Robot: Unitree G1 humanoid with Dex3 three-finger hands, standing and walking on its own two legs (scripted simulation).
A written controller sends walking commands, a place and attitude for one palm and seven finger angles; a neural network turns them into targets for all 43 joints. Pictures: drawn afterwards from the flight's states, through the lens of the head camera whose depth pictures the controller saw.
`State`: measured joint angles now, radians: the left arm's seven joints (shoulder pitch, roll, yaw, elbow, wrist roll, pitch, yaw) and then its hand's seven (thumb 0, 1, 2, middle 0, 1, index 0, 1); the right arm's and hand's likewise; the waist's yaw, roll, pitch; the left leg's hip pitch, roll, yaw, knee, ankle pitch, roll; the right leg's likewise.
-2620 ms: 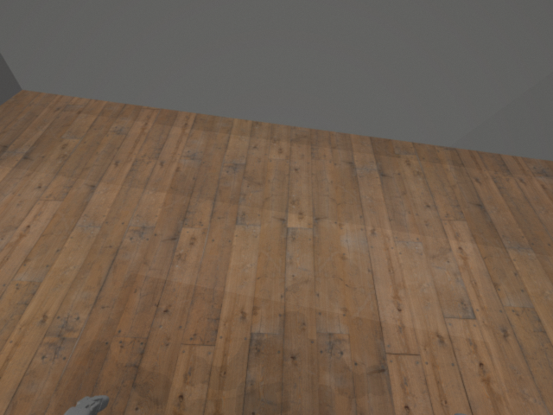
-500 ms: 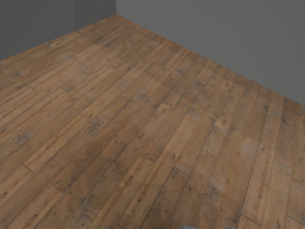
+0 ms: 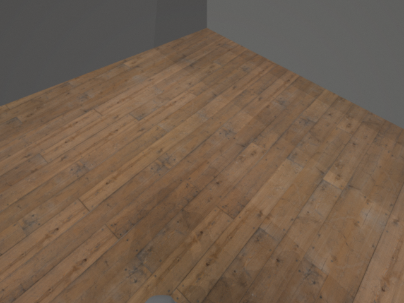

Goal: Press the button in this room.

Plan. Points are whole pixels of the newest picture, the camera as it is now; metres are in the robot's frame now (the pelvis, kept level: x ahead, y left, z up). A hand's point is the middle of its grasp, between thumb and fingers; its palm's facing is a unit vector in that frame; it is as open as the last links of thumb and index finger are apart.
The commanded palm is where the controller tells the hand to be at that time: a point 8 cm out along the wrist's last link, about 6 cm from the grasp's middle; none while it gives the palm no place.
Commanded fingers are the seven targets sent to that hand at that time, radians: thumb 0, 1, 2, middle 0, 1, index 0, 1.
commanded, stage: turn or walk to find it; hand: left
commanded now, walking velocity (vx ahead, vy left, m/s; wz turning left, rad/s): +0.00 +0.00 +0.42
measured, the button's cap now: out of the picture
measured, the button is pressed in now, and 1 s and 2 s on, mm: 0 0 0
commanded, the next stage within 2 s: none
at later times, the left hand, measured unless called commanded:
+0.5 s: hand out of the picture +0.03 +0.24 -0.16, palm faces +0.22 -0.94 -0.26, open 7.4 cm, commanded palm none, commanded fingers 0.00 0.90 0.90 -0.20 -0.30 -0.20 -0.30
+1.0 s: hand out of the picture -0.11 +0.23 -0.19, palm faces +0.46 -0.86 -0.22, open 7.4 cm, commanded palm none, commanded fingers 0.00 0.90 0.90 -0.20 -0.30 -0.20 -0.30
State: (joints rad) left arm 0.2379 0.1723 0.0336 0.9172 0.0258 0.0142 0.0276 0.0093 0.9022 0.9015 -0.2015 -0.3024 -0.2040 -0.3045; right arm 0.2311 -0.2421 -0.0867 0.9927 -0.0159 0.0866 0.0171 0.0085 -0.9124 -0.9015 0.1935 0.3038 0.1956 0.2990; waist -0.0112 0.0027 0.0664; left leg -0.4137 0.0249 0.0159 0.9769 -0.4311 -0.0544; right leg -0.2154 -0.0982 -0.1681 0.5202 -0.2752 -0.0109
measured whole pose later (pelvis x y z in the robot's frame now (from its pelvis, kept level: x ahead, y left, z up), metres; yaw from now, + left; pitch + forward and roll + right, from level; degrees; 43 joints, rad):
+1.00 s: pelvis -0.05 +0.03 -0.01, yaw +25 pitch -1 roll +0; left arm 0.27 0.23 0.06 0.96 0.02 0.03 0.02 0.01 0.90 0.90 -0.20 -0.30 -0.20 -0.30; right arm 0.16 -0.22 -0.06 0.97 -0.01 0.05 0.01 0.01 -0.91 -0.90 0.19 0.30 0.19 0.30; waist 0.02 -0.05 0.09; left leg -0.27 0.02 0.07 0.61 -0.31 0.00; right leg -0.27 -0.16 -0.22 0.67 -0.36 0.04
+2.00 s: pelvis -0.12 +0.02 -0.01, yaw +48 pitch -1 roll +0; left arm 0.25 0.26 0.08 0.99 0.02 0.07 0.02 0.01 0.91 0.90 -0.20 -0.30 -0.20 -0.30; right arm 0.15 -0.20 -0.05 0.95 -0.02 0.03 0.00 0.01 -0.91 -0.90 0.19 0.30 0.20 0.30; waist 0.02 -0.06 0.08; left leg -0.27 0.01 0.06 0.59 -0.30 0.03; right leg -0.41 -0.12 -0.09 0.99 -0.50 0.06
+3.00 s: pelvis -0.16 -0.01 +0.00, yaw +73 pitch +0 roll -1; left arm 0.18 0.25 0.07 0.95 0.01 0.06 0.02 0.01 0.91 0.90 -0.20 -0.30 -0.20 -0.30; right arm 0.18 -0.18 -0.04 0.95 -0.02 0.02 -0.01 0.01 -0.91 -0.90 0.20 0.30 0.20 0.30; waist 0.00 -0.02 0.07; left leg -0.24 -0.03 -0.01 0.46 -0.22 0.05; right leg -0.41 -0.08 -0.04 0.95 -0.44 0.08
